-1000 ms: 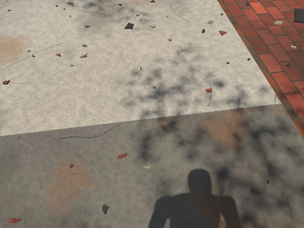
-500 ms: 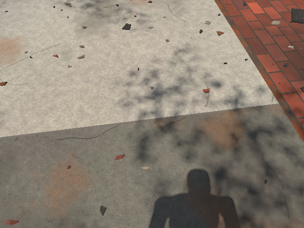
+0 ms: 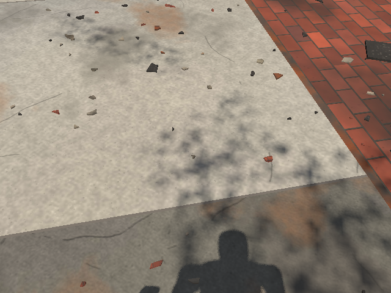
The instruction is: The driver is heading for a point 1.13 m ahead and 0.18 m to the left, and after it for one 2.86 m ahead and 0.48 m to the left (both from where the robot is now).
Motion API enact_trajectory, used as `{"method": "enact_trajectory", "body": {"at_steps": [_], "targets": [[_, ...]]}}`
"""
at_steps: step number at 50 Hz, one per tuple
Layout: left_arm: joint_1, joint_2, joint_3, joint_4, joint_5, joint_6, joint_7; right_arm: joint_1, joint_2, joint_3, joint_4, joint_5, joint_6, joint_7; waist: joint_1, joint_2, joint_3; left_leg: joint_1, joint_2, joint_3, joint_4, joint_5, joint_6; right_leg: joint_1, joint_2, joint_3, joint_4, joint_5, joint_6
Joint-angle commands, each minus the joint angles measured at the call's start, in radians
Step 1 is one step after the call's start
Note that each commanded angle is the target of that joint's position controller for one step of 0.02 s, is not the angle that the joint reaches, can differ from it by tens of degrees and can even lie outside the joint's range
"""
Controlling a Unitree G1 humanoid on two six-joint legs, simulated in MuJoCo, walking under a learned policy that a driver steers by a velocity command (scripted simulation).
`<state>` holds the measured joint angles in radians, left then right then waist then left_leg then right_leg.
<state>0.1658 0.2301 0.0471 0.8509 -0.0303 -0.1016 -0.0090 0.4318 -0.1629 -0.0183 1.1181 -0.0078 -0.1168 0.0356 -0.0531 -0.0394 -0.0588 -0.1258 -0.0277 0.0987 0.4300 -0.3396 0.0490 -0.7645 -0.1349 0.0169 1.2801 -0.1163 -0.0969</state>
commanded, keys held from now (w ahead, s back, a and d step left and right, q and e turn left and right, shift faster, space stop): w+shift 0.58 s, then w+q+shift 0.42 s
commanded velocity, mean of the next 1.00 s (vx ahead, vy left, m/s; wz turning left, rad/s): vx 0.97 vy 0.00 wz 0.22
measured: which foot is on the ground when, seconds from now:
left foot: down 0.00-0.28, up 0.30-0.78, down 0.80-1.00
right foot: up 0.00-0.26, down 0.28-0.82, up 0.84-1.00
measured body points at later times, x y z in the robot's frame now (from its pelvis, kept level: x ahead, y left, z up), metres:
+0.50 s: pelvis +0.44 -0.04 +0.00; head +0.44 -0.03 +0.45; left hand +0.42 +0.22 -0.15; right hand +0.58 -0.30 -0.11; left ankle +0.43 +0.12 -0.63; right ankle +0.45 -0.12 -0.74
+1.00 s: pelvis +0.91 +0.06 +0.00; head +0.93 +0.06 +0.45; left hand +1.05 +0.34 -0.08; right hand +0.99 -0.20 -0.13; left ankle +0.93 +0.10 -0.74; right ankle +0.98 -0.14 -0.64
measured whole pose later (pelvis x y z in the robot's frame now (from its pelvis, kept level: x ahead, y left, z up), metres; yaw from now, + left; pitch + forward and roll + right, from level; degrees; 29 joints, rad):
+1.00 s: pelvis +0.91 +0.06 +0.00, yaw +16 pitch -1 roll +0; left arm 0.11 0.25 0.02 0.71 0.01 -0.17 0.00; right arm 0.42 -0.25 -0.06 0.85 0.01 -0.09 0.05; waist -0.05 -0.02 0.04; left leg -0.22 -0.19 -0.07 0.42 -0.17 0.15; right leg -0.56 -0.08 0.14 1.17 -0.30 -0.04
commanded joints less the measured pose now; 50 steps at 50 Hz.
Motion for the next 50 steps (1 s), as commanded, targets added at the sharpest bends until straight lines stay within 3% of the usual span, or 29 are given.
{"method": "enact_trajectory", "body": {"at_steps": [1,8,10,12,13,14,15,16,17,18,19,20,21,23,27,29,31,35,37,38,39,40,41,42,43,44,45,47,50], "targets": [[-0.06,0.053,0.008,-0.073,0.014,0.009,0.003,-0.048,-0.138,-0.011,-0.068,0.002,-0.019,-0.025,0.047,0.064,0.209,-0.074,0.242,-0.263,-0.352,0.037,0.144,-0.207,-0.041,0.022,-0.166,0.13,0.044],[-0.341,0.018,-0.007,-0.175,-0.01,-0.026,-0.056,0.116,-0.149,-0.006,-0.069,0.021,-0.004,-0.061,-0.013,0.059,0.251,0.136,0.233,-0.071,-0.435,0.343,0.109,-0.046,0.051,-0.079,-0.674,0.337,0.025],[-0.371,0.029,-0.005,-0.2,-0.014,-0.032,-0.075,0.126,-0.176,-0.014,-0.079,0.018,0.007,-0.061,0.004,0.103,0.228,0.239,0.254,-0.044,-0.367,0.618,0.101,0.026,0.101,-0.113,-0.746,0.27,0.004],[-0.325,0.08,0.014,-0.217,-0.023,-0.027,-0.075,0.14,-0.223,-0.031,-0.079,-0.01,0.019,-0.063,0.065,0.201,0.14,0.361,0.289,-0.04,-0.206,1.141,0.09,0.145,0.178,-0.158,-0.724,0.141,-0.027],[-0.203,0.132,0.035,-0.197,-0.029,-0.017,-0.066,0.134,-0.244,-0.039,-0.076,-0.027,0.032,-0.064,0.143,0.262,0.06,0.392,0.304,-0.041,-0.037,1.358,0.084,0.277,0.207,-0.161,-0.7,0.063,-0.052],[0.042,0.188,0.062,-0.13,-0.033,-0.003,-0.05,0.082,-0.259,-0.043,-0.085,-0.033,0.046,-0.063,0.271,0.291,-0.057,0.306,0.292,-0.016,0.235,1.45,0.067,0.56,0.212,-0.153,-0.71,0.052,-0.083],[0.284,0.249,0.078,-0.062,-0.02,0.013,-0.03,0.04,-0.217,-0.029,-0.126,-0.033,0.044,-0.061,0.348,0.222,-0.218,-0.041,0.251,-0.05,0.577,1.14,0.057,1.003,0.051,0.065,-0.603,-0.107,-0.114],[0.347,0.304,0.088,-0.026,0.008,-0.001,-0.04,0.207,0.004,0.022,-0.146,-0.001,0.008,-0.026,0.183,-0.196,-0.413,-0.479,0.013,-0.177,0.989,0.081,0.013,1.353,-0.212,0.695,-0.782,-0.702,-0.302],[0.39,0.189,0.068,0.011,0.017,-0.004,-0.033,0.084,-0.13,-0.007,-0.152,0.051,-0.04,-0.022,0.253,-0.203,-0.415,-0.545,0.006,-0.296,1.066,-0.073,0.066,1.328,-0.186,0.868,-0.996,-0.753,-0.235],[0.315,0.14,0.05,0.022,0.025,-0.012,-0.032,-0.065,-0.185,-0.025,-0.22,0.091,-0.053,-0.026,0.23,-0.185,-0.206,-0.641,0.054,-0.261,1.098,-0.049,0.086,1.19,-0.17,0.709,-1.017,-0.588,-0.189],[0.242,0.107,0.038,0.02,0.033,-0.023,-0.039,-0.151,-0.165,-0.015,-0.254,0.081,-0.06,-0.032,0.19,0.002,-0.118,-0.615,0.092,-0.253,1.059,-0.008,0.096,1.002,-0.142,0.584,-1.033,-0.418,-0.168],[0.167,0.076,0.028,0.023,0.049,-0.034,-0.047,-0.178,-0.138,-0.018,-0.264,0.063,-0.057,-0.032,0.125,0.086,-0.036,-0.575,0.127,-0.242,1.002,0.043,0.094,0.805,-0.112,0.482,-1.05,-0.321,-0.163],[0.107,0.045,0.016,0.02,0.063,-0.042,-0.049,-0.131,-0.122,-0.018,-0.264,0.054,-0.038,-0.028,0.055,0.06,-0.015,-0.508,0.169,-0.257,0.966,0.073,0.093,0.672,-0.083,0.418,-1.064,-0.303,-0.163],[0.065,0.032,0.006,0.031,0.039,-0.038,-0.048,-0.094,-0.089,-0.014,-0.263,0.045,0.001,-0.029,-0.006,0.017,0.063,-0.499,0.207,-0.233,0.905,0.053,0.071,0.509,-0.065,0.32,-1.122,-0.307,-0.167],[0.133,0.099,0.013,0.049,0.026,-0.043,-0.017,-0.282,-0.132,-0.009,-0.338,0.011,0.017,-0.046,0.02,0.014,0.205,-0.642,0.241,-0.175,0.656,0.271,-0.01,0.402,-0.034,0.179,-1.216,-0.172,-0.159],[0.189,0.105,0.01,0.052,0.023,-0.046,-0.002,-0.383,-0.138,-0.008,-0.365,0.006,0.003,-0.036,0.06,0.041,0.209,-0.587,0.209,-0.121,0.451,0.471,-0.022,0.408,0.013,0.077,-1.218,-0.037,-0.127],[0.251,0.129,0.01,0.064,0.014,-0.05,0.008,-0.457,-0.12,-0.001,-0.379,0.022,-0.008,-0.017,0.096,0.043,0.199,-0.498,0.165,-0.062,0.282,0.635,-0.01,0.467,0.017,-0.009,-1.257,0.005,-0.099],[0.318,0.152,0.014,0.085,0.028,-0.024,0.015,-0.564,-0.137,-0.009,-0.433,0.051,-0.009,0.021,0.119,0.021,0.225,-0.555,0.086,-0.046,0.097,0.603,0.034,0.806,-0.05,-0.115,-1.226,0.25,-0.041],[0.298,0.2,0.026,0.064,0.055,-0.004,0.017,-0.518,-0.182,-0.033,-0.451,0.058,-0.008,0.037,0.067,-0.052,0.134,-0.485,0.003,0.02,0.129,0.481,0.072,0.96,-0.082,-0.149,-1.073,0.765,-0.006],[0.284,0.22,0.032,0.054,0.073,0.011,0.023,-0.433,-0.22,-0.052,-0.445,0.063,0.0,0.038,0.008,-0.104,0.062,-0.405,-0.038,0.047,0.174,0.391,0.095,1.014,-0.091,-0.164,-0.922,1.031,0.006],[0.242,0.231,0.036,0.039,0.086,0.025,0.028,-0.235,-0.271,-0.077,-0.401,0.065,0.013,0.034,-0.093,-0.152,-0.037,-0.214,-0.063,0.044,0.217,0.322,0.125,0.992,-0.097,-0.169,-0.689,1.197,0.013],[0.177,0.236,0.035,0.011,0.078,0.032,0.036,0.012,-0.325,-0.104,-0.339,0.059,0.03,0.024,-0.215,-0.113,-0.127,0.108,-0.039,-0.03,0.186,0.305,0.152,0.786,-0.065,-0.182,-0.352,1.12,0.044],[0.341,0.045,-0.012,-0.03,0.084,0.005,0.011,0.064,-0.409,-0.121,-0.322,0.038,0.033,0.018,-0.054,0.262,-0.243,0.547,0.177,-0.511,0.19,-0.032,0.319,0.269,0.091,-0.097,0.083,0.139,0.1],[0.322,0.053,-0.033,-0.053,0.031,-0.054,-0.009,0.078,-0.365,-0.118,-0.332,0.03,0.026,0.021,-0.063,0.31,-0.392,0.698,0.315,-1.025,-0.094,-0.41,0.426,0.045,0.214,0.088,0.261,-0.349,0.086],[0.162,0.161,-0.004,-0.096,-0.01,-0.085,-0.007,0.077,-0.288,-0.105,-0.319,0.015,0.019,0.011,-0.099,0.218,-0.248,0.631,0.276,-0.984,-0.18,-0.388,0.324,-0.048,0.152,0.145,0.239,-0.274,0.027],[0.072,0.158,-0.01,-0.137,-0.012,-0.101,0.0,0.021,-0.26,-0.093,-0.331,0.009,0.01,0.014,-0.064,0.093,-0.141,0.465,0.246,-0.872,-0.182,-0.231,0.281,-0.034,0.113,0.145,0.164,-0.218,0.006],[0.012,0.138,-0.011,-0.15,0.011,-0.107,0.009,-0.039,-0.233,-0.083,-0.344,0.006,0.002,0.021,-0.019,-0.024,-0.058,0.277,0.204,-0.775,-0.188,-0.081,0.269,0.016,0.093,0.133,0.093,-0.198,0.005],[0.053,0.12,-0.002,-0.155,0.033,-0.085,0.011,-0.133,-0.2,-0.068,-0.374,0.004,0.002,0.016,0.083,-0.022,0.019,0.036,0.114,-0.62,-0.213,0.057,0.268,0.123,0.052,0.137,-0.012,-0.178,0.03],[0.003,0.121,0.001,-0.196,0.05,-0.057,0.017,-0.121,-0.197,-0.065,-0.382,0.036,0.008,-0.007,0.099,0.016,0.111,-0.164,0.077,-0.539,-0.256,0.108,0.278,0.146,0.032,0.094,-0.213,-0.155,0.099]]}}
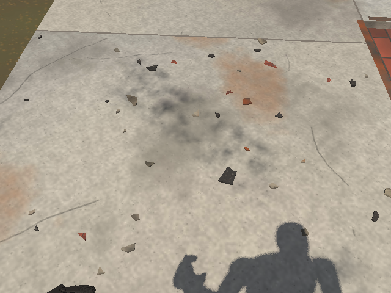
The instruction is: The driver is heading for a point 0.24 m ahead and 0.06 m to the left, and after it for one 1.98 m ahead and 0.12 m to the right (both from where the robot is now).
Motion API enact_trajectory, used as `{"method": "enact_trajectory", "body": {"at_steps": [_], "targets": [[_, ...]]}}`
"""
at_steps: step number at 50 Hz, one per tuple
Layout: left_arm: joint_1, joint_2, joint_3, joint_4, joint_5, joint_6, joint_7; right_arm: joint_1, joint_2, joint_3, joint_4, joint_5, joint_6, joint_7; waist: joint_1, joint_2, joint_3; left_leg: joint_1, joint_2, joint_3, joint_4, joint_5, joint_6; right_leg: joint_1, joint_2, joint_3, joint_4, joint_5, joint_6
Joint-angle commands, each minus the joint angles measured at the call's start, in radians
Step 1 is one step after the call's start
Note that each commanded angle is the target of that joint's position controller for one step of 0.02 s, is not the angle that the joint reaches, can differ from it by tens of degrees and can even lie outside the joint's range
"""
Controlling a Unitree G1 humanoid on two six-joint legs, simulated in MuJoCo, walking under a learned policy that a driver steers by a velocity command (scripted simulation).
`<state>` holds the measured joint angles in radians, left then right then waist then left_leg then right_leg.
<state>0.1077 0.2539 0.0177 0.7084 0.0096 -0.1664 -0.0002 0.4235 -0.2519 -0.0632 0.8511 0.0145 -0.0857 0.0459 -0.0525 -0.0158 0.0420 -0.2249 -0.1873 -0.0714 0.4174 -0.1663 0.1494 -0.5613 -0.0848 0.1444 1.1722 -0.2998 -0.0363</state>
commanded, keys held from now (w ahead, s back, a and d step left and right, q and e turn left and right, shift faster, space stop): w+q+shift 0.02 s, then q+shift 0.28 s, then e+shift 0.70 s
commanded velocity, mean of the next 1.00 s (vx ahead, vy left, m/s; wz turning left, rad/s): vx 0.25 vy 0.00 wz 0.01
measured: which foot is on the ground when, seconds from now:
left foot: down 0.00-0.24, up 0.26-0.58, down 0.60-0.98, up 1.00-1.00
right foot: up 0.00-0.22, down 0.24-0.62, up 0.64-0.96, down 0.98-1.00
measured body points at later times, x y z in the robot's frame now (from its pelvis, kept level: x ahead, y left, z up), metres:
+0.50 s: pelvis +0.31 -0.05 +0.00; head +0.35 -0.03 +0.44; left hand +0.32 +0.24 -0.12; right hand +0.60 -0.23 -0.07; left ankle +0.31 +0.09 -0.70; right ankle +0.45 -0.12 -0.74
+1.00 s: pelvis +0.35 -0.08 -0.02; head +0.38 -0.10 +0.43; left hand +0.52 +0.20 -0.09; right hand +0.50 -0.37 -0.12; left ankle +0.34 +0.09 -0.73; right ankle +0.35 -0.18 -0.74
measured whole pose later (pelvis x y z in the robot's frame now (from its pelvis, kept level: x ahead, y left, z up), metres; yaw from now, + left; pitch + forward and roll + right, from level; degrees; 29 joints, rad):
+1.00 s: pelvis +0.35 -0.08 -0.02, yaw -4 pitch +2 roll +2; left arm 0.20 0.32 0.09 0.60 -0.02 0.06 -0.02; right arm 0.13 -0.30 -0.09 0.67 0.00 0.00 -0.02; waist 0.00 0.02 0.03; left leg -0.33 0.17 0.20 0.70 -0.39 -0.07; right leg -0.38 -0.04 -0.04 0.66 -0.31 -0.01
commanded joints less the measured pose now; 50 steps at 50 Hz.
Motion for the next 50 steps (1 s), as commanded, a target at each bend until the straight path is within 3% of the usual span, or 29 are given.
{"method": "enact_trajectory", "body": {"at_steps": [1,4,7,9,10,11,12,13,14,15,16,18,19,21,23,26,29,30,31,32,33,34,36,39,42,45,48,49,50], "targets": [[-0.023,0.091,0.027,-0.089,0.013,0.009,0.011,-0.096,-0.122,-0.023,-0.118,0.012,-0.024,-0.032,0.075,0.0,0.051,-0.128,0.219,-0.345,-0.26,-0.029,0.173,-0.049,-0.005,-0.059,-0.216,0.109,0.059],[-0.18,0.047,0.018,-0.16,0.033,-0.002,0.004,-0.042,-0.148,-0.033,-0.11,0.013,-0.002,-0.059,0.009,0.044,0.071,-0.252,0.122,-0.228,-0.154,0.308,0.068,0.123,0.103,-0.136,-0.555,0.444,0.071],[-0.208,0.075,0.044,-0.202,0.0,0.002,-0.005,0.044,-0.142,-0.041,-0.08,0.022,0.03,-0.069,-0.024,0.101,-0.011,-0.173,0.11,-0.317,-0.048,0.234,-0.006,0.262,0.191,-0.111,-0.694,0.548,0.073],[-0.215,0.115,0.064,-0.225,-0.017,0.005,0.002,0.024,-0.131,-0.046,-0.09,0.028,0.044,-0.082,-0.002,0.128,-0.025,-0.067,0.122,-0.384,0.077,0.236,-0.038,0.269,0.189,-0.065,-0.763,0.494,0.064],[-0.162,0.141,0.078,-0.22,-0.015,0.003,0.01,-0.013,-0.14,-0.053,-0.11,0.027,0.049,-0.088,0.038,0.133,-0.068,-0.026,0.114,-0.386,0.184,0.319,-0.067,0.326,0.181,-0.066,-0.787,0.503,0.053],[-0.011,0.153,0.087,-0.191,-0.007,0.002,0.015,-0.064,-0.139,-0.055,-0.138,0.023,0.053,-0.091,0.123,0.138,-0.171,-0.011,0.08,-0.343,0.377,0.368,-0.114,0.484,0.141,-0.067,-0.811,0.608,0.035],[0.185,0.186,0.086,-0.16,0.009,0.01,0.018,-0.049,-0.059,-0.029,-0.176,-0.003,0.06,-0.089,0.166,0.06,-0.371,-0.133,0.053,-0.256,0.7,-0.019,-0.157,0.798,-0.092,0.085,-0.631,0.874,-0.031],[0.235,0.2,0.071,-0.168,0.05,0.023,0.012,0.174,0.009,-0.003,-0.196,-0.016,0.066,-0.079,0.064,-0.319,-0.572,-0.336,-0.047,-0.195,1.06,-0.71,-0.195,1.051,-0.412,0.466,-0.579,1.366,-0.206],[0.2,0.219,0.082,-0.152,0.02,0.044,-0.005,0.282,-0.123,-0.01,-0.197,0.014,0.074,-0.059,0.034,-0.348,-0.694,-0.434,0.086,-0.207,1.287,-0.587,-0.223,1.078,-0.54,0.678,-0.599,0.979,-0.347],[0.093,0.152,0.075,-0.197,0.018,0.063,0.008,0.139,-0.177,-0.022,-0.211,0.027,0.091,-0.056,0.063,-0.218,-0.595,-0.505,0.166,-0.141,1.291,-0.451,-0.239,0.967,-0.43,0.568,-0.693,0.545,-0.326],[0.037,0.083,0.049,-0.196,0.021,0.085,0.021,-0.012,-0.206,-0.031,-0.234,0.013,0.107,-0.064,0.086,-0.074,-0.412,-0.513,0.185,-0.07,1.195,-0.348,-0.246,0.754,-0.301,0.391,-0.755,0.409,-0.261],[-0.004,0.098,0.033,-0.156,0.026,0.101,0.022,-0.086,-0.154,-0.023,-0.258,0.0,0.128,-0.076,0.038,-0.017,-0.18,-0.404,0.193,-0.042,1.07,-0.332,-0.237,0.393,-0.17,0.223,-0.819,0.506,-0.214],[0.001,0.108,0.036,-0.127,0.029,0.095,0.013,-0.088,-0.099,-0.005,-0.265,-0.005,0.12,-0.074,0.019,-0.029,-0.134,-0.346,0.196,-0.036,0.94,-0.351,-0.22,0.299,-0.125,0.152,-0.841,0.588,-0.199],[-0.008,0.091,0.034,-0.086,0.021,0.08,-0.011,-0.078,-0.016,0.028,-0.25,-0.027,0.09,-0.079,-0.008,-0.039,-0.164,-0.208,0.2,0.009,0.617,-0.348,-0.207,0.242,-0.068,0.056,-0.849,0.829,-0.195],[0.001,0.131,0.054,-0.065,-0.003,0.092,-0.021,-0.118,-0.025,0.03,-0.242,-0.038,0.074,-0.081,0.01,-0.072,-0.222,-0.121,0.181,0.029,0.429,-0.2,-0.212,0.278,-0.068,0.067,-0.839,0.896,-0.216],[0.024,0.212,0.084,-0.068,-0.02,0.124,-0.021,-0.179,-0.101,0.013,-0.254,-0.018,0.09,-0.077,0.021,-0.096,-0.221,-0.073,0.15,0.013,0.307,-0.114,-0.193,0.277,-0.097,0.163,-0.858,0.527,-0.212],[0.022,0.202,0.085,-0.082,-0.042,0.157,-0.008,-0.224,-0.133,-0.004,-0.279,-0.021,0.105,-0.068,0.004,-0.109,-0.129,0.056,0.145,0.012,0.101,-0.04,-0.13,0.119,-0.048,0.244,-0.883,0.016,-0.136],[0.047,0.176,0.079,-0.078,-0.041,0.161,-0.005,-0.205,-0.164,-0.016,-0.286,-0.026,0.105,-0.072,-0.006,-0.089,-0.116,0.137,0.211,-0.028,0.029,-0.055,-0.091,0.043,-0.009,0.236,-0.846,-0.117,-0.089],[0.068,0.125,0.067,-0.092,-0.037,0.159,-0.006,-0.155,-0.23,-0.032,-0.288,-0.052,0.109,-0.082,-0.012,0.042,-0.153,0.251,0.415,-0.191,-0.018,-0.105,-0.004,-0.097,0.054,0.146,-0.68,-0.263,-0.029],[0.076,0.106,0.067,-0.111,-0.047,0.152,-0.002,-0.164,-0.257,-0.046,-0.275,-0.075,0.112,-0.079,0.002,0.278,-0.153,0.155,0.608,-0.388,-0.144,-0.057,0.113,-0.162,0.18,-0.087,-0.373,-0.295,0.02],[0.108,0.183,0.093,-0.101,-0.036,0.153,0.002,-0.232,-0.208,-0.031,-0.295,-0.082,0.096,-0.08,0.031,0.23,-0.122,0.065,0.614,-0.368,-0.155,0.025,0.132,-0.136,0.108,-0.066,-0.161,-0.251,0.058],[0.172,0.206,0.109,-0.07,-0.04,0.169,0.007,-0.33,-0.147,-0.015,-0.315,-0.068,0.084,-0.083,0.082,0.191,-0.103,0.028,0.548,-0.258,-0.138,0.064,0.086,-0.122,0.096,-0.071,-0.063,-0.2,0.077],[0.244,0.193,0.114,-0.035,-0.027,0.205,0.024,-0.418,-0.104,-0.005,-0.328,-0.037,0.068,-0.084,0.108,0.16,-0.086,0.014,0.472,-0.103,-0.12,0.147,0.038,-0.13,0.07,-0.095,0.087,-0.106,0.125],[0.17,0.131,0.095,-0.09,-0.033,0.219,0.016,-0.385,-0.112,-0.014,-0.303,-0.038,0.073,-0.091,0.078,0.142,-0.077,0.042,0.452,0.012,-0.111,0.199,0.046,-0.138,0.022,-0.13,0.018,-0.024,0.161],[0.086,0.085,0.069,-0.147,-0.029,0.214,-0.016,-0.333,-0.16,-0.04,-0.277,-0.034,0.088,-0.095,0.032,0.148,-0.118,0.093,0.48,0.068,-0.072,0.233,0.051,-0.045,-0.006,-0.163,-0.21,-0.023,0.145],[0.091,0.121,0.079,-0.165,-0.03,0.215,-0.037,-0.309,-0.209,-0.066,-0.254,-0.018,0.088,-0.083,0.03,0.181,-0.139,0.097,0.525,0.096,-0.035,0.288,0.04,0.076,0.021,-0.225,-0.358,-0.049,0.102],[0.166,0.142,0.103,-0.146,-0.031,0.23,-0.031,-0.311,-0.183,-0.07,-0.233,0.015,0.076,-0.067,0.082,0.15,-0.144,0.042,0.514,0.173,0.11,0.194,-0.059,0.261,0.074,-0.257,-0.599,0.094,0.027],[0.225,0.198,0.128,-0.13,-0.025,0.229,-0.013,-0.25,-0.144,-0.065,-0.208,0.007,0.074,-0.058,0.094,0.02,-0.141,-0.078,0.444,0.242,0.281,0.057,-0.135,0.408,0.06,-0.16,-0.707,0.302,-0.024],[0.255,0.375,0.168,-0.156,-0.017,0.222,0.008,-0.259,-0.083,-0.045,-0.265,-0.041,0.073,-0.053,0.065,-0.366,-0.122,-0.46,0.288,0.305,0.655,-0.473,-0.25,0.606,-0.231,0.29,-0.736,0.769,-0.181]]}}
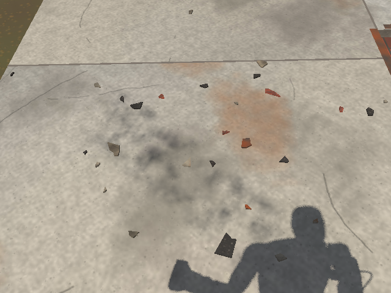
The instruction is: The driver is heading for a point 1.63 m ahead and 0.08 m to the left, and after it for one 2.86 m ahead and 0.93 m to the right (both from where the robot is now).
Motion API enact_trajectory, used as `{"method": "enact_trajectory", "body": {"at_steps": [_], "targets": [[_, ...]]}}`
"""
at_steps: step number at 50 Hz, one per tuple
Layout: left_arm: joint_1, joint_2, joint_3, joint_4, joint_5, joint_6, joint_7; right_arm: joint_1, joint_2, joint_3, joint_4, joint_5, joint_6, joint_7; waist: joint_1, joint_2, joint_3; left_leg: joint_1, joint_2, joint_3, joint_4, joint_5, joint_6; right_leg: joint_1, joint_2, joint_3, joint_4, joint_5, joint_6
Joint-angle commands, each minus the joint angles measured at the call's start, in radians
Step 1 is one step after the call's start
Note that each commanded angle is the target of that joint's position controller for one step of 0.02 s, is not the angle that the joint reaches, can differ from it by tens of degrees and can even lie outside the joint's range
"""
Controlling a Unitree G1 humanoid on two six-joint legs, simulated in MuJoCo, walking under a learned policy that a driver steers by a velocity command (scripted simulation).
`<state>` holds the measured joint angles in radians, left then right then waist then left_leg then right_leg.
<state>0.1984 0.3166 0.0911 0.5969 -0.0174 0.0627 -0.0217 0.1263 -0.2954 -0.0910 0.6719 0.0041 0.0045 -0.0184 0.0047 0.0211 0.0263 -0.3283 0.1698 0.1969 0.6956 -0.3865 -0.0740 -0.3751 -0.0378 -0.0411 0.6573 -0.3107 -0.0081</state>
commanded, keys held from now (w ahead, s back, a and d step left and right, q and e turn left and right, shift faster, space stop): e+shift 0.12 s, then shift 0.38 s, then q+shift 0.50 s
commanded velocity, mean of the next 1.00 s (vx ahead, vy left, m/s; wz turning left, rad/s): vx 0.00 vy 0.00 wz -0.03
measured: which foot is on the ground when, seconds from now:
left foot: up 0.00-0.44, down 0.46-0.78, up 0.80-1.00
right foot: down 0.00-1.00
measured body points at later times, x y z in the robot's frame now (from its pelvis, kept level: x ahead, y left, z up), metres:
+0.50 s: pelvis +0.03 +0.00 +0.01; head +0.05 +0.00 +0.46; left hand +0.28 +0.19 -0.08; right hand +0.09 -0.31 -0.08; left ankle +0.07 +0.12 -0.72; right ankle +0.01 -0.11 -0.72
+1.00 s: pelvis +0.03 +0.02 +0.01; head +0.07 +0.04 +0.46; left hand +0.16 +0.31 -0.09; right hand +0.22 -0.25 -0.06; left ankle +0.03 +0.14 -0.68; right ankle +0.01 -0.11 -0.72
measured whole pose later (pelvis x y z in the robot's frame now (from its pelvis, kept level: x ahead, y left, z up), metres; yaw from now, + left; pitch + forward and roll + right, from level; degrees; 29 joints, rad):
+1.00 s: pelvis +0.03 +0.02 +0.01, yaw +3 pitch +2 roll -2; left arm 0.17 0.29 0.09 0.66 0.01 0.01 0.04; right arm 0.15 -0.32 -0.09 0.58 0.03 0.07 0.03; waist 0.02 0.00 0.05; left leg -0.51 0.07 0.03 0.93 -0.40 -0.06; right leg -0.24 -0.06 -0.16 0.48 -0.28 0.01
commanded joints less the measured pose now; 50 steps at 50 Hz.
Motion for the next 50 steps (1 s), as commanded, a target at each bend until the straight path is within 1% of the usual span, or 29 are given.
{"method": "enact_trajectory", "body": {"at_steps": [1,2,3,4,5,7,11,15,19,22,23,24,25,26,27,29,30,31,35,37,38,39,40,41,42,43,44,47,50], "targets": [[0.155,0.308,0.084,-0.077,0.049,-0.037,0.016,-0.098,-0.059,-0.016,-0.13,-0.038,-0.026,0.001,0.081,-0.34,-0.211,-0.471,-0.158,-0.204,0.559,-0.333,-0.03,0.397,-0.352,0.637,-0.264,0.761,-0.365],[0.146,0.267,0.073,-0.066,0.052,-0.059,0.007,-0.15,-0.093,-0.024,-0.134,-0.015,-0.025,-0.008,0.097,-0.218,-0.203,-0.483,-0.149,-0.261,0.603,-0.254,0.002,0.389,-0.307,0.552,-0.285,0.637,-0.336],[0.097,0.238,0.065,-0.061,0.029,-0.067,0.014,-0.138,-0.09,-0.025,-0.123,-0.009,-0.026,-0.02,0.058,-0.168,-0.159,-0.488,-0.14,-0.281,0.568,-0.156,0.027,0.356,-0.249,0.49,-0.283,0.542,-0.278],[0.033,0.194,0.052,-0.07,0.002,-0.059,0.026,-0.104,-0.1,-0.03,-0.1,-0.019,-0.024,-0.032,0.024,-0.119,-0.142,-0.479,-0.124,-0.294,0.522,-0.078,0.031,0.323,-0.211,0.444,-0.279,0.472,-0.23],[-0.023,0.174,0.041,-0.086,-0.006,-0.048,0.036,-0.079,-0.11,-0.036,-0.092,-0.024,-0.022,-0.035,-0.006,-0.136,-0.133,-0.426,-0.13,-0.297,0.49,-0.022,0.029,0.257,-0.186,0.418,-0.281,0.457,-0.211],[-0.059,0.155,0.03,-0.101,0.008,-0.037,0.05,-0.029,-0.101,-0.034,-0.064,-0.021,-0.022,-0.025,-0.028,-0.14,-0.16,-0.362,-0.163,-0.282,0.459,0.057,0.018,0.219,-0.153,0.384,-0.282,0.45,-0.2],[-0.034,0.151,0.024,-0.085,0.011,-0.036,0.06,-0.025,-0.069,-0.014,-0.043,-0.013,-0.015,-0.016,0.0,-0.135,-0.171,-0.295,-0.171,-0.275,0.273,0.113,-0.007,0.214,-0.135,0.377,-0.266,0.39,-0.194],[-0.053,0.149,0.015,-0.083,0.025,-0.031,0.05,-0.032,-0.08,-0.009,-0.047,-0.008,-0.013,-0.006,0.02,-0.169,-0.135,-0.212,-0.163,-0.27,0.162,0.086,-0.003,0.148,-0.137,0.428,-0.269,0.269,-0.208],[-0.066,0.134,0.002,-0.071,0.026,-0.029,0.033,-0.021,-0.086,-0.007,-0.056,-0.004,-0.025,0.003,0.029,-0.178,-0.117,-0.121,-0.162,-0.258,0.048,0.025,0.017,0.138,-0.139,0.48,-0.241,0.319,-0.221],[-0.096,0.095,-0.015,-0.061,0.014,-0.031,0.031,0.035,-0.059,0.0,-0.046,-0.008,-0.041,0.016,-0.025,-0.162,-0.116,0.062,-0.164,-0.241,-0.246,0.212,0.05,0.112,-0.086,0.468,-0.204,0.327,-0.172],[-0.063,0.071,-0.022,-0.052,0.02,-0.037,0.032,0.041,-0.083,-0.002,-0.051,-0.025,-0.046,0.016,-0.017,-0.121,-0.125,0.155,-0.106,-0.291,-0.293,0.348,0.073,0.075,-0.05,0.445,-0.184,0.24,-0.121],[-0.008,0.048,-0.028,-0.05,0.038,-0.046,0.032,0.04,-0.155,-0.013,-0.067,-0.043,-0.046,0.01,0.032,0.041,-0.146,0.22,0.036,-0.421,-0.298,0.557,0.136,0.024,0.037,0.349,-0.075,0.066,-0.061],[0.012,0.046,-0.026,-0.048,0.032,-0.053,0.029,0.005,-0.132,-0.004,-0.046,-0.049,-0.043,0.01,0.078,0.199,-0.133,0.141,0.106,-0.51,-0.314,0.565,0.254,0.031,0.1,0.229,-0.053,-0.092,-0.01],[0.004,0.055,-0.026,-0.028,0.047,-0.056,0.031,-0.038,-0.039,0.025,-0.06,-0.042,-0.046,0.015,0.07,0.161,-0.133,0.082,0.082,-0.508,-0.338,0.451,0.259,0.122,0.053,0.215,-0.11,-0.055,0.021],[-0.025,0.039,-0.027,-0.018,0.052,-0.056,0.03,-0.035,-0.021,0.031,-0.053,-0.033,-0.047,0.02,0.054,0.134,-0.128,0.069,0.003,-0.446,-0.324,0.331,0.197,0.171,0.053,0.204,-0.16,0.021,0.024],[-0.077,0.054,-0.016,-0.025,0.053,-0.045,0.029,-0.01,-0.102,0.011,-0.059,-0.008,-0.045,0.023,0.019,0.099,-0.062,0.008,-0.051,-0.42,-0.318,0.209,0.147,0.181,0.066,0.182,-0.155,0.075,0.012],[-0.074,0.064,-0.009,-0.029,0.047,-0.046,0.031,-0.016,-0.147,-0.001,-0.073,-0.001,-0.042,0.02,0.024,0.102,-0.034,-0.004,-0.05,-0.44,-0.319,0.216,0.152,0.154,0.069,0.163,-0.137,0.069,0.001],[-0.062,0.064,-0.005,-0.028,0.043,-0.05,0.035,-0.017,-0.163,-0.008,-0.084,0.004,-0.037,0.016,0.028,0.114,-0.03,-0.002,-0.045,-0.468,-0.311,0.24,0.166,0.139,0.074,0.141,-0.123,0.061,-0.004],[-0.028,0.045,0.012,-0.018,0.033,-0.067,0.044,0.001,-0.157,-0.023,-0.125,0.021,-0.009,-0.001,0.015,0.102,-0.076,0.027,-0.035,-0.578,-0.244,0.375,0.23,0.107,0.08,0.102,-0.077,0.059,-0.002],[-0.008,0.049,0.023,-0.012,0.03,-0.07,0.041,-0.015,-0.149,-0.026,-0.149,0.025,0.005,-0.003,0.02,0.041,-0.094,-0.043,-0.078,-0.568,-0.187,0.346,0.208,0.168,0.043,0.127,-0.121,0.085,-0.024],[0.012,0.07,0.032,-0.005,0.032,-0.07,0.041,-0.031,-0.135,-0.023,-0.165,0.029,0.01,-0.002,0.025,-0.038,-0.095,-0.12,-0.126,-0.51,-0.111,0.282,0.169,0.222,-0.018,0.184,-0.185,0.113,-0.057],[0.037,0.099,0.041,0.004,0.037,-0.067,0.043,-0.025,-0.111,-0.017,-0.174,0.031,0.014,0.0,0.024,-0.158,-0.089,-0.235,-0.196,-0.404,0.013,0.139,0.116,0.289,-0.135,0.3,-0.26,0.206,-0.127],[0.022,0.116,0.043,-0.002,0.05,-0.071,0.046,0.001,-0.096,-0.015,-0.173,0.026,0.016,0.007,0.015,-0.287,-0.102,-0.321,-0.238,-0.294,0.215,-0.138,0.075,0.33,-0.321,0.457,-0.319,0.384,-0.236],[0.016,0.094,0.032,-0.019,0.05,-0.079,0.053,0.006,-0.14,-0.034,-0.168,0.016,0.018,0.013,0.018,-0.218,-0.113,-0.368,-0.174,-0.287,0.446,-0.241,0.044,0.327,-0.41,0.487,-0.315,0.531,-0.301],[-0.021,0.077,0.025,-0.03,0.044,-0.082,0.062,0.02,-0.152,-0.043,-0.155,0.02,0.025,0.018,-0.002,-0.121,-0.114,-0.358,-0.139,-0.294,0.535,-0.207,0.03,0.299,-0.386,0.409,-0.301,0.55,-0.288],[-0.068,0.082,0.026,-0.031,0.032,-0.081,0.066,0.035,-0.129,-0.037,-0.144,0.026,0.036,0.021,-0.023,-0.085,-0.088,-0.353,-0.107,-0.283,0.514,-0.143,0.017,0.276,-0.329,0.306,-0.302,0.505,-0.244],[-0.082,0.1,0.031,-0.025,0.025,-0.079,0.069,0.016,-0.105,-0.026,-0.147,0.027,0.043,0.023,-0.012,-0.098,-0.064,-0.362,-0.089,-0.259,0.471,-0.078,0.009,0.271,-0.291,0.234,-0.314,0.477,-0.217],[-0.068,0.131,0.041,-0.009,0.034,-0.063,0.072,-0.027,-0.071,-0.008,-0.174,0.029,0.052,0.042,0.022,-0.142,-0.071,-0.269,-0.08,-0.188,0.309,-0.014,0.004,0.257,-0.239,0.072,-0.308,0.461,-0.189],[-0.058,0.167,0.056,0.008,0.02,-0.059,0.057,-0.018,-0.093,-0.014,-0.182,0.026,0.058,0.054,0.028,-0.169,-0.108,-0.133,-0.105,-0.12,0.121,0.012,0.028,0.254,-0.267,-0.001,-0.273,0.467,-0.167]]}}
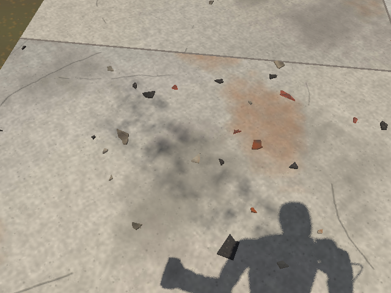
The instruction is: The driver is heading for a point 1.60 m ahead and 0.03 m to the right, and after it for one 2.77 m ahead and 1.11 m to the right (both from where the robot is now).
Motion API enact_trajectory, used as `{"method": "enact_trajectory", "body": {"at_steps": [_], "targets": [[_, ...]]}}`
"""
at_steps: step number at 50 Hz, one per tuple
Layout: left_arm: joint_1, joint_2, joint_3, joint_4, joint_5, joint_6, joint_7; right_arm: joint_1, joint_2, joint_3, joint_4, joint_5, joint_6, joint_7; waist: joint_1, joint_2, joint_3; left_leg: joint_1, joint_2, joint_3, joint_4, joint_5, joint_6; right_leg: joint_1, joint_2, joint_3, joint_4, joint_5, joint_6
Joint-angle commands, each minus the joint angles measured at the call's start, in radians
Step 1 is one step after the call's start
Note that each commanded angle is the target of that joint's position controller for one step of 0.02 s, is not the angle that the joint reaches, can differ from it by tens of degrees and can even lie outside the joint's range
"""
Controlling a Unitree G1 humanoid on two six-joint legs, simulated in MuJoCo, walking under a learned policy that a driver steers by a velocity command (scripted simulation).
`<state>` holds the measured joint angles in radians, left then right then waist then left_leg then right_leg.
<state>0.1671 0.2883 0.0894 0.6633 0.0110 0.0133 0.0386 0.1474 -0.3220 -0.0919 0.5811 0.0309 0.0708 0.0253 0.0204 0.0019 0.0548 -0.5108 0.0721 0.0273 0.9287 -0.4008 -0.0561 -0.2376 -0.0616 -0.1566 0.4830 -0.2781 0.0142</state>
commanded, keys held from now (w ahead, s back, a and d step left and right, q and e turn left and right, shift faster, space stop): q+shift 0.14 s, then shift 0.32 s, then e+shift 0.54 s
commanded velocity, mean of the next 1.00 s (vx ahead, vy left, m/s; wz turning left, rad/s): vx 0.00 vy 0.00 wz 0.01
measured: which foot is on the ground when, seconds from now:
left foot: up 0.00-0.06, down 0.08-1.00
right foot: down 0.00-0.08, up 0.10-0.52, down 0.54-0.76, up 0.78-1.00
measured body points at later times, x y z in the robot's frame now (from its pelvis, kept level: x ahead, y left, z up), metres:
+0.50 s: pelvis +0.03 +0.05 +0.00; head +0.05 +0.07 +0.45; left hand +0.10 +0.35 -0.10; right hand +0.28 -0.15 -0.07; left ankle +0.01 +0.13 -0.73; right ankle +0.08 -0.10 -0.71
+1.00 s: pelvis +0.04 +0.04 +0.01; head +0.09 +0.04 +0.45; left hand +0.23 +0.31 -0.09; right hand +0.15 -0.26 -0.09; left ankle +0.01 +0.14 -0.73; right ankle +0.04 -0.10 -0.68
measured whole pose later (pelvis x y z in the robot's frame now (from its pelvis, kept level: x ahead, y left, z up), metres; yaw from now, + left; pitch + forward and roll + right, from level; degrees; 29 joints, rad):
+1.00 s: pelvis +0.04 +0.04 +0.01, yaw -5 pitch +3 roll +0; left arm 0.13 0.32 0.09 0.61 -0.03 0.07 -0.02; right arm 0.18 -0.28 -0.08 0.64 -0.02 0.01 -0.04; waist -0.03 -0.02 0.07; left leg -0.20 0.03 0.18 0.44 -0.28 0.03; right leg -0.54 -0.07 -0.01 0.98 -0.38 0.10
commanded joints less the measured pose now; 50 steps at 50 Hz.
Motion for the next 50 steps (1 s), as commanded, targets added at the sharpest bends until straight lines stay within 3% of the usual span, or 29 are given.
{"method": "enact_trajectory", "body": {"at_steps": [1,3,4,5,6,7,8,9,10,12,16,23,25,26,27,28,29,31,33,35,37,38,39,40,41,42,43,45,50], "targets": [[-0.023,0.2,0.061,-0.052,-0.018,-0.012,-0.011,-0.025,-0.079,-0.02,-0.089,-0.001,-0.003,0.011,0.006,-0.154,-0.143,0.084,-0.018,0.068,-0.17,0.051,0.023,0.122,-0.257,0.101,-0.074,0.421,-0.176],[-0.023,0.171,0.056,-0.036,-0.038,-0.018,-0.024,0.053,-0.094,-0.04,-0.064,-0.002,0.008,0.0,-0.039,-0.123,-0.158,0.239,-0.071,0.098,-0.348,0.164,0.068,0.071,-0.236,0.03,0.053,0.323,-0.103],[0.026,0.129,0.047,-0.014,-0.032,-0.022,-0.033,0.134,-0.155,-0.068,-0.045,-0.006,0.006,-0.017,-0.067,0.0,-0.163,0.407,-0.065,0.0,-0.456,0.324,0.122,-0.06,-0.168,-0.032,0.241,0.197,-0.033],[-0.011,0.057,0.023,-0.078,0.018,-0.023,-0.033,0.177,-0.315,-0.104,-0.073,-0.012,-0.006,-0.035,-0.049,0.344,-0.136,0.599,0.206,-0.463,-0.496,0.766,0.272,-0.447,-0.019,-0.061,0.609,-0.367,0.07],[-0.112,0.08,0.021,-0.123,0.021,-0.032,-0.024,0.159,-0.318,-0.091,-0.102,-0.057,-0.044,-0.018,-0.095,0.297,-0.259,0.559,0.319,-0.683,-0.551,0.75,0.454,-0.554,0.067,0.187,0.786,-0.45,0.082],[-0.156,0.12,0.028,-0.125,-0.004,-0.034,-0.016,0.142,-0.269,-0.078,-0.093,-0.059,-0.069,-0.01,-0.104,0.181,-0.236,0.537,0.284,-0.604,-0.579,0.621,0.431,-0.565,0.051,0.243,0.823,-0.374,0.062],[-0.148,0.127,0.03,-0.112,-0.01,-0.036,-0.009,0.101,-0.224,-0.063,-0.081,-0.038,-0.078,-0.018,-0.069,0.136,-0.187,0.502,0.234,-0.517,-0.576,0.544,0.371,-0.569,0.033,0.249,0.789,-0.276,0.041],[-0.117,0.134,0.033,-0.083,-0.001,-0.031,0.002,0.046,-0.177,-0.047,-0.085,-0.016,-0.072,-0.032,-0.039,0.086,-0.172,0.469,0.196,-0.447,-0.56,0.513,0.317,-0.549,0.008,0.252,0.744,-0.193,0.04],[-0.093,0.142,0.037,-0.069,0.005,-0.024,0.005,-0.002,-0.15,-0.032,-0.092,-0.01,-0.063,-0.042,-0.015,0.095,-0.168,0.404,0.167,-0.388,-0.554,0.552,0.293,-0.484,0.005,0.244,0.709,-0.14,0.046],[-0.058,0.117,0.029,-0.043,0.002,-0.018,-0.005,-0.011,-0.137,-0.02,-0.092,-0.03,-0.057,-0.054,-0.003,0.096,-0.2,0.357,0.134,-0.333,-0.548,0.637,0.287,-0.388,0.032,0.217,0.7,-0.072,0.062],[-0.071,0.076,0.006,-0.033,-0.008,-0.008,-0.008,0.017,-0.132,-0.01,-0.067,-0.033,-0.056,-0.062,-0.026,0.099,-0.188,0.37,0.113,-0.312,-0.552,0.57,0.284,-0.344,0.036,0.215,0.522,-0.025,0.08],[-0.092,0.083,-0.001,-0.038,-0.016,-0.014,-0.019,0.002,-0.115,0.006,-0.044,-0.044,-0.05,-0.041,-0.057,0.141,-0.118,0.295,0.112,-0.38,-0.547,0.412,0.299,-0.188,0.034,0.205,0.272,-0.09,0.061],[-0.041,0.048,-0.015,-0.014,-0.016,-0.021,-0.031,-0.026,-0.033,0.039,-0.027,-0.05,-0.056,-0.035,-0.027,0.123,-0.145,0.291,0.102,-0.341,-0.527,0.413,0.274,-0.064,0.014,0.197,0.115,-0.024,0.049],[-0.018,0.033,-0.022,-0.004,-0.014,-0.025,-0.038,-0.027,-0.018,0.046,-0.014,-0.05,-0.061,-0.032,-0.005,0.111,-0.141,0.268,0.081,-0.306,-0.517,0.388,0.244,0.025,0.025,0.179,-0.025,0.115,0.036],[-0.035,0.066,-0.019,-0.015,-0.005,-0.027,-0.039,0.015,-0.026,0.042,0.003,-0.055,-0.071,-0.031,-0.019,0.086,-0.133,0.258,0.047,-0.281,-0.507,0.332,0.199,0.071,0.013,0.211,-0.064,0.24,0.019],[-0.061,0.154,-0.002,-0.047,-0.002,-0.027,-0.035,0.056,-0.063,0.029,0.005,-0.07,-0.079,-0.034,-0.063,0.006,-0.13,0.254,-0.016,-0.234,-0.442,0.224,0.153,0.068,-0.053,0.299,-0.022,0.453,-0.015],[-0.088,0.214,0.017,-0.048,-0.016,-0.024,-0.035,0.084,-0.076,0.021,0.001,-0.075,-0.085,-0.038,-0.104,-0.119,-0.124,0.246,-0.095,-0.138,-0.414,0.162,0.11,0.026,-0.075,0.351,-0.002,0.447,-0.08],[-0.071,0.184,0.02,-0.057,-0.03,-0.021,-0.037,0.004,-0.092,0.006,-0.016,-0.066,-0.081,-0.056,-0.056,-0.184,-0.102,0.26,-0.124,-0.058,-0.322,0.134,0.068,-0.049,-0.112,0.481,-0.068,0.325,-0.147],[-0.04,0.182,0.024,-0.062,-0.031,-0.022,-0.031,-0.011,-0.062,0.002,-0.035,-0.052,-0.067,-0.062,-0.043,-0.212,-0.1,0.216,-0.14,-0.061,-0.281,0.107,0.074,-0.039,-0.129,0.575,-0.07,0.333,-0.183],[-0.043,0.18,0.03,-0.076,-0.033,-0.019,-0.022,0.013,-0.032,-0.002,-0.04,-0.045,-0.068,-0.054,-0.051,-0.215,-0.121,0.198,-0.146,-0.072,-0.292,0.056,0.085,-0.018,-0.128,0.615,-0.053,0.34,-0.194],[-0.09,0.159,0.029,-0.108,-0.04,-0.006,-0.018,0.075,-0.041,-0.014,-0.024,-0.042,-0.075,-0.045,-0.076,-0.146,-0.155,0.324,-0.085,-0.108,-0.405,0.168,0.109,-0.104,-0.064,0.569,0.021,0.277,-0.138],[-0.095,0.131,0.022,-0.127,-0.048,0.002,-0.017,0.076,-0.088,-0.03,-0.013,-0.051,-0.073,-0.043,-0.058,0.017,-0.142,0.405,0.017,-0.201,-0.489,0.256,0.158,-0.236,0.02,0.45,0.14,0.149,-0.065],[-0.057,0.119,0.018,-0.126,-0.046,0.004,-0.019,0.075,-0.121,-0.04,-0.014,-0.063,-0.072,-0.04,-0.045,0.199,-0.124,0.468,0.195,-0.39,-0.572,0.467,0.257,-0.37,0.12,0.308,0.307,-0.107,0.0],[-0.02,0.149,0.033,-0.115,-0.03,0.006,-0.021,0.055,-0.093,-0.03,-0.031,-0.071,-0.08,-0.042,-0.035,0.209,-0.144,0.488,0.341,-0.475,-0.574,0.687,0.351,-0.433,0.089,0.274,0.556,-0.355,0.039],[0.001,0.178,0.049,-0.099,-0.032,0.012,-0.026,0.035,-0.064,-0.017,-0.045,-0.064,-0.084,-0.047,-0.02,0.104,-0.148,0.472,0.345,-0.421,-0.563,0.757,0.367,-0.442,0.048,0.277,0.704,-0.349,0.056],[0.009,0.166,0.049,-0.09,-0.04,0.022,-0.028,-0.011,-0.058,-0.015,-0.049,-0.055,-0.085,-0.053,0.001,0.051,-0.124,0.447,0.298,-0.322,-0.558,0.724,0.337,-0.446,0.017,0.266,0.747,-0.287,0.071],[0.001,0.137,0.039,-0.089,-0.044,0.03,-0.03,-0.037,-0.07,-0.019,-0.045,-0.045,-0.087,-0.058,0.002,0.051,-0.093,0.438,0.251,-0.24,-0.571,0.677,0.305,-0.467,-0.009,0.249,0.718,-0.211,0.083],[-0.043,0.1,0.023,-0.108,-0.049,0.037,-0.039,-0.01,-0.092,-0.026,-0.027,-0.05,-0.08,-0.073,-0.033,0.092,-0.077,0.45,0.2,-0.128,-0.589,0.668,0.286,-0.467,-0.017,0.196,0.659,-0.124,0.101],[-0.108,0.072,0.004,-0.156,-0.041,0.041,-0.068,0.03,-0.146,-0.046,0.006,-0.046,-0.062,-0.069,-0.072,0.121,-0.121,0.502,0.231,0.006,-0.577,0.677,0.278,-0.349,-0.024,0.119,0.409,-0.084,0.083]]}}
Keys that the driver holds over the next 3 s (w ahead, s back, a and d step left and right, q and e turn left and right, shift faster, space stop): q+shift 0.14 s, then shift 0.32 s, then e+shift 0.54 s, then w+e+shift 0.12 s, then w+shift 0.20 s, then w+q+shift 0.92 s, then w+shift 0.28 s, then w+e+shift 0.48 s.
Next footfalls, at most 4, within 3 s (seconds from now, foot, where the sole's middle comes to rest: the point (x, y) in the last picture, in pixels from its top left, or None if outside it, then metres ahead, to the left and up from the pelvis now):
0.08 left None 0.05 0.14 -0.77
0.54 right None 0.12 -0.08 -0.77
1.18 right None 0.06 -0.12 -0.77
1.64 left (240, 254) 0.56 -0.13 -0.77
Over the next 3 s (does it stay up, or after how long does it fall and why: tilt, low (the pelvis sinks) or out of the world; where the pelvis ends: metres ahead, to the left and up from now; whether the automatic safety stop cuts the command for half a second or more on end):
stays up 1.44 0.08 -0.03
